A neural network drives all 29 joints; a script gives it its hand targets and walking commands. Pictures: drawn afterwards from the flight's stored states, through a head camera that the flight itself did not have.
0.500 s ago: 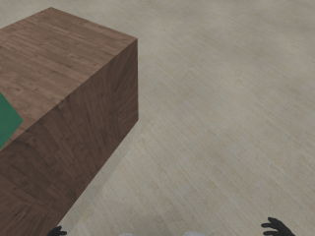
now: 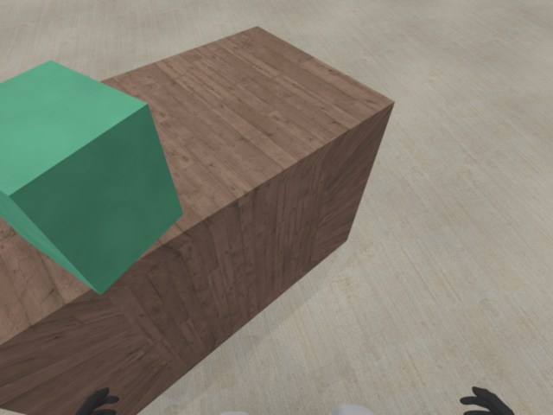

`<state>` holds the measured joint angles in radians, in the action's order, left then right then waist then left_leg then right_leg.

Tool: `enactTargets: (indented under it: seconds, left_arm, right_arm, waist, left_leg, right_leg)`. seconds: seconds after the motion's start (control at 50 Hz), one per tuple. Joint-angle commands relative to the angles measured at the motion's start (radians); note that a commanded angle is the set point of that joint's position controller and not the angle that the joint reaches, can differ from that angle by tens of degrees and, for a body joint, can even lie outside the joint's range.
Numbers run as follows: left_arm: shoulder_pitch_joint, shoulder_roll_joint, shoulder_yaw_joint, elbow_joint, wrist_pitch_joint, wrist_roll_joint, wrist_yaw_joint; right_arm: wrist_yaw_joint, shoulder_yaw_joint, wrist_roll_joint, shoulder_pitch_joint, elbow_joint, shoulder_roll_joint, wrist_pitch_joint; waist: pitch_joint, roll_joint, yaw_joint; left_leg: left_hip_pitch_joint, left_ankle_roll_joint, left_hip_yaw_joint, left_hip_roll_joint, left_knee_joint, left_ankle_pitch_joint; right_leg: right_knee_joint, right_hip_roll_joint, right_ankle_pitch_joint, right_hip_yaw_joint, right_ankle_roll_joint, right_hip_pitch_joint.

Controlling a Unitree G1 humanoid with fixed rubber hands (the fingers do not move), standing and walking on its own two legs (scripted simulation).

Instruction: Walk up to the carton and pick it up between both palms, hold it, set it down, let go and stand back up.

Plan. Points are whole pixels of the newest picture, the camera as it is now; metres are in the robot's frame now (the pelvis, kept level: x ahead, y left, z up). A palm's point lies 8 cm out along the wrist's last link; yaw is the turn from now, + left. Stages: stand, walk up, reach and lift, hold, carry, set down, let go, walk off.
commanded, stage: walk up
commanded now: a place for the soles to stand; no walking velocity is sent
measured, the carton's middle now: (76, 180) +0.45 +0.34 +0.07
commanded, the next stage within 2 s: none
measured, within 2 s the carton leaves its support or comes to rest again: neither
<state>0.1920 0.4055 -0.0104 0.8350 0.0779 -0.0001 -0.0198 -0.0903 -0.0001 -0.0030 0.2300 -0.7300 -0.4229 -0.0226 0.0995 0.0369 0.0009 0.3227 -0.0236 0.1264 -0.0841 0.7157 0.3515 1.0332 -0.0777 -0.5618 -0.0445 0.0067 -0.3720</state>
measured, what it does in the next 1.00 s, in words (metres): walks ahead, turning left: right foot, then left foot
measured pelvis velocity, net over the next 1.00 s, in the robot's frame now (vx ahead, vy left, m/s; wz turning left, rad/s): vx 0.16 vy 0.09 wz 0.49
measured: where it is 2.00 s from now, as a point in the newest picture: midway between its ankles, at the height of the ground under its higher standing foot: outside the picture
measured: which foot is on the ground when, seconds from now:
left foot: down 0.00-0.12, up 0.14-0.38, down 0.40-1.00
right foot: up 0.00-0.06, down 0.08-0.44, up 0.46-0.66, down 0.68-1.00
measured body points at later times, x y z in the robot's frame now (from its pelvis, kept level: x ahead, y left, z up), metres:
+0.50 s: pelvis +0.09 +0.07 -0.01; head +0.12 +0.08 +0.44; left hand +0.09 +0.39 -0.12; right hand +0.29 -0.20 -0.10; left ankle +0.11 +0.20 -0.72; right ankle +0.07 -0.11 -0.68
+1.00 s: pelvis +0.16 +0.09 -0.01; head +0.19 +0.12 +0.44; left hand +0.10 +0.41 -0.13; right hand +0.41 -0.14 -0.10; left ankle +0.15 +0.21 -0.72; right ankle +0.19 -0.03 -0.71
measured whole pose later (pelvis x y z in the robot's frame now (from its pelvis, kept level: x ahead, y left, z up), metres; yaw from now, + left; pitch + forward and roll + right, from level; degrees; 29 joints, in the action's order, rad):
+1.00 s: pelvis +0.16 +0.09 -0.01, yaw +28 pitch -1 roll +1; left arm 0.23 0.41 -0.01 0.81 0.04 0.00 -0.01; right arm -0.03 0.00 0.00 0.24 -0.73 -0.43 0.05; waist 0.12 0.03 0.00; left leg 0.42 -0.02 0.06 -0.07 0.76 0.30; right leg 0.84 -0.13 -0.47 -0.15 0.01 -0.31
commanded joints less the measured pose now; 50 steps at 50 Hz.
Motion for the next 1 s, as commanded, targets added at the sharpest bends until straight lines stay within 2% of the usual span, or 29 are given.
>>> enactTargets:
  seconds: [0.0,0.04,0.08,0.1,0.12,0.14,0.16,0.22,0.28,0.32,0.36,0.38,0.4,0.42,0.44,0.46,0.54,0.62,0.66,0.68,0.7,0.72,0.74,0.82,0.88,0.92,0.94,0.96,0.98]
  left_arm:
    - [0.024,0.215,-0.101,-0.118,0.030,0.009,0.010]
    - [0.073,0.215,-0.104,-0.097,0.041,0.005,0.000]
    - [0.268,0.272,-0.132,-0.034,0.053,-0.012,-0.015]
    - [0.330,0.365,-0.160,-0.025,0.049,-0.026,-0.028]
    - [0.234,0.396,-0.163,-0.042,0.044,-0.018,-0.033]
    - [0.135,0.372,-0.159,-0.070,0.042,-0.016,-0.029]
    - [0.108,0.343,-0.150,-0.080,0.045,-0.021,-0.023]
    - [0.101,0.291,-0.134,-0.094,0.047,-0.015,-0.011]
    - [0.112,0.332,-0.147,-0.105,0.039,-0.023,0.002]
    - [0.070,0.344,-0.147,-0.123,0.036,-0.023,0.012]
    - [-0.012,0.334,-0.135,-0.142,0.021,-0.014,0.020]
    - [0.001,0.295,-0.122,-0.144,0.014,-0.015,0.022]
    - [0.025,0.232,-0.103,-0.154,0.010,-0.017,0.024]
    - [0.017,0.169,-0.088,-0.181,0.005,-0.014,0.031]
    - [-0.018,0.255,-0.106,-0.193,-0.001,-0.012,0.023]
    - [-0.022,0.286,-0.110,-0.183,0.003,-0.012,0.020]
    - [0.029,0.252,-0.116,-0.136,0.014,-0.005,0.033]
    - [0.051,0.221,-0.094,-0.113,0.011,-0.014,0.016]
    - [0.122,0.198,-0.088,-0.084,0.016,-0.012,0.008]
    - [0.174,0.231,-0.099,-0.064,0.022,-0.021,0.004]
    - [0.212,0.323,-0.120,-0.060,0.024,-0.033,-0.001]
    - [0.154,0.342,-0.120,-0.068,0.018,-0.023,0.000]
    - [0.121,0.325,-0.117,-0.077,0.014,-0.019,0.008]
    - [0.112,0.262,-0.105,-0.103,-0.004,-0.020,0.002]
    - [0.085,0.285,-0.111,-0.123,-0.018,-0.020,0.008]
    - [0.009,0.293,-0.105,-0.127,-0.025,-0.005,0.015]
    - [0.011,0.260,-0.096,-0.139,-0.030,0.003,0.017]
    - [0.020,0.207,-0.080,-0.158,-0.032,0.007,0.016]
    - [-0.004,0.170,-0.074,-0.176,-0.041,0.008,0.019]
  right_arm:
    - [0.036,-0.137,-0.013,0.037,0.095,-0.235,0.018]
    - [0.031,-0.133,-0.018,0.022,0.119,-0.223,0.014]
    - [0.028,-0.105,0.000,-0.073,0.174,-0.154,0.009]
    - [0.027,-0.078,0.005,-0.061,0.201,-0.062,0.018]
    - [0.034,-0.088,-0.019,-0.052,0.169,-0.128,0.010]
    - [0.030,-0.106,-0.029,-0.013,0.123,-0.208,0.005]
    - [0.023,-0.115,-0.030,-0.010,0.103,-0.226,0.009]
    - [0.004,-0.115,-0.025,-0.012,0.104,-0.180,0.022]
    - [-0.009,-0.108,-0.017,-0.072,0.126,-0.169,0.030]
    - [-0.010,-0.111,-0.012,-0.051,0.107,-0.166,0.040]
    - [-0.004,-0.127,-0.019,0.088,0.052,-0.175,0.048]
    - [0.006,-0.151,-0.028,0.190,0.006,-0.212,0.049]
    - [0.023,-0.181,-0.035,0.290,-0.021,-0.288,0.048]
    - [0.042,-0.191,-0.038,0.270,0.002,-0.370,0.049]
    - [0.044,-0.185,-0.012,0.214,0.020,-0.389,0.048]
    - [0.051,-0.181,0.003,0.155,0.036,-0.388,0.047]
    - [0.061,-0.145,-0.012,0.059,0.060,-0.276,0.049]
    - [0.072,-0.135,0.008,0.140,0.049,-0.268,0.072]
    - [0.086,-0.122,0.013,0.065,0.065,-0.242,0.067]
    - [0.091,-0.101,0.018,0.007,0.086,-0.193,0.063]
    - [0.093,-0.079,0.032,-0.037,0.112,-0.124,0.067]
    - [0.100,-0.083,0.023,-0.041,0.098,-0.142,0.059]
    - [0.105,-0.096,0.014,-0.037,0.070,-0.217,0.052]
    - [0.089,-0.098,0.011,-0.017,0.078,-0.179,0.066]
    - [0.079,-0.093,0.015,-0.010,0.080,-0.164,0.076]
    - [0.085,-0.091,0.005,0.102,0.034,-0.157,0.088]
    - [0.097,-0.108,-0.003,0.174,0.007,-0.193,0.092]
    - [0.112,-0.132,-0.015,0.226,0.001,-0.265,0.096]
    - [0.123,-0.142,-0.028,0.212,0.023,-0.329,0.095]
  waist:
    - [-0.027,-0.225,0.013]
    - [-0.054,-0.191,-0.007]
    - [-0.138,-0.036,-0.126]
    - [-0.203,0.252,-0.164]
    - [-0.143,0.146,-0.121]
    - [-0.100,0.047,-0.078]
    - [-0.048,0.028,-0.058]
    - [-0.051,0.111,-0.049]
    - [-0.042,0.147,-0.077]
    - [-0.040,0.155,-0.060]
    - [-0.075,0.138,0.028]
    - [-0.140,0.026,0.071]
    - [-0.196,-0.172,0.120]
    - [-0.141,-0.341,0.099]
    - [-0.129,-0.236,0.092]
    - [-0.064,-0.162,0.069]
    - [0.004,-0.167,-0.006]
    - [-0.089,-0.156,0.015]
    - [-0.136,-0.116,-0.048]
    - [-0.146,-0.026,-0.089]
    - [-0.163,0.192,-0.116]
    - [-0.113,0.212,-0.088]
    - [-0.112,0.091,-0.068]
    - [-0.104,0.132,-0.065]
    - [-0.097,0.150,-0.057]
    - [-0.137,0.103,0.022]
    - [-0.207,0.037,0.049]
    - [-0.249,-0.116,0.076]
    - [-0.205,-0.231,0.057]
  left_leg:
    - [-0.120,-0.246,0.400,0.213,-0.304,-0.513]
    - [-0.066,-0.226,0.385,0.191,-0.238,-0.519]
    - [0.207,-0.109,0.193,0.062,0.021,-0.393]
    - [0.416,-0.041,0.068,-0.072,0.268,0.016]
    - [0.473,0.004,0.041,-0.018,0.356,0.157]
    - [0.435,0.012,0.048,0.070,0.378,0.133]
    - [0.422,0.011,0.033,0.092,0.376,0.118]
    - [0.351,0.003,-0.033,0.120,0.276,0.084]
    - [0.308,-0.001,-0.114,0.138,0.134,0.130]
    - [0.204,-0.006,-0.147,0.135,0.024,0.084]
    - [-0.028,-0.017,-0.211,0.086,-0.126,-0.101]
    - [-0.178,-0.027,-0.199,0.032,-0.158,-0.124]
    - [-0.281,-0.073,-0.035,0.054,-0.222,0.005]
    - [-0.314,-0.177,0.469,0.271,-0.363,0.087]
    - [-0.279,-0.282,0.736,0.371,-0.439,0.204]
    - [-0.178,-0.310,0.739,0.392,-0.422,0.218]
    - [0.011,-0.227,0.412,0.252,-0.349,0.011]
    - [-0.118,-0.239,0.489,0.288,-0.254,-0.382]
    - [-0.021,-0.180,0.369,0.231,-0.139,-0.518]
    - [0.106,-0.113,0.274,0.158,-0.021,-0.469]
    - [0.243,-0.023,0.108,0.025,0.197,-0.315]
    - [0.373,0.006,-0.044,-0.049,0.241,0.120]
    - [0.363,-0.002,-0.044,0.020,0.310,0.185]
    - [0.351,-0.018,-0.107,0.053,0.203,0.174]
    - [0.232,-0.028,-0.162,0.051,0.031,0.102]
    - [0.020,-0.043,-0.191,0.028,-0.192,-0.093]
    - [-0.128,-0.062,-0.118,0.010,-0.222,-0.197]
    - [-0.273,-0.131,0.143,0.140,-0.222,-0.416]
    - [-0.337,-0.257,0.552,0.334,-0.259,-0.591]
  right_leg:
    - [-0.219,0.037,0.006,0.032,-0.031,-0.078]
    - [-0.401,0.050,0.096,0.037,-0.034,0.052]
    - [-0.663,-0.017,0.371,0.113,-0.055,0.464]
    - [-0.719,-0.277,0.367,0.417,-0.089,0.647]
    - [-0.776,-0.426,0.219,0.603,-0.151,0.553]
    - [-0.772,-0.443,0.094,0.576,-0.227,0.476]
    - [-0.738,-0.415,0.209,0.476,-0.234,0.427]
    - [-0.666,-0.313,0.617,0.197,-0.203,0.416]
    - [-0.622,-0.339,0.694,0.105,-0.236,0.374]
    - [-0.594,-0.323,0.617,0.038,-0.213,0.291]
    - [-0.450,-0.238,0.503,-0.106,-0.139,0.149]
    - [-0.240,-0.173,0.482,-0.157,-0.106,0.089]
    - [0.045,-0.098,0.429,-0.176,-0.069,-0.009]
    - [0.199,0.033,0.055,-0.161,-0.009,-0.272]
    - [0.166,0.046,-0.087,-0.013,-0.018,-0.322]
    - [0.133,0.007,-0.152,0.033,-0.023,-0.288]
    - [-0.091,-0.013,-0.073,0.064,-0.053,-0.126]
    - [-0.208,0.034,0.011,0.047,-0.047,-0.075]
    - [-0.428,0.035,0.229,0.036,-0.058,0.122]
    - [-0.561,-0.023,0.365,0.123,-0.071,0.275]
    - [-0.664,-0.204,0.481,0.351,-0.096,0.376]
    - [-0.677,-0.344,0.646,0.479,-0.147,0.411]
    - [-0.622,-0.361,0.685,0.457,-0.210,0.417]
    - [-0.497,-0.273,1.041,0.193,-0.195,0.460]
    - [-0.460,-0.260,0.954,0.116,-0.210,0.361]
    - [-0.335,-0.196,0.867,0.003,-0.146,0.266]
    - [-0.160,-0.144,0.825,-0.050,-0.094,0.205]
    - [0.047,-0.083,0.645,-0.084,-0.031,0.025]
    - [0.115,0.079,0.097,-0.050,0.022,-0.228]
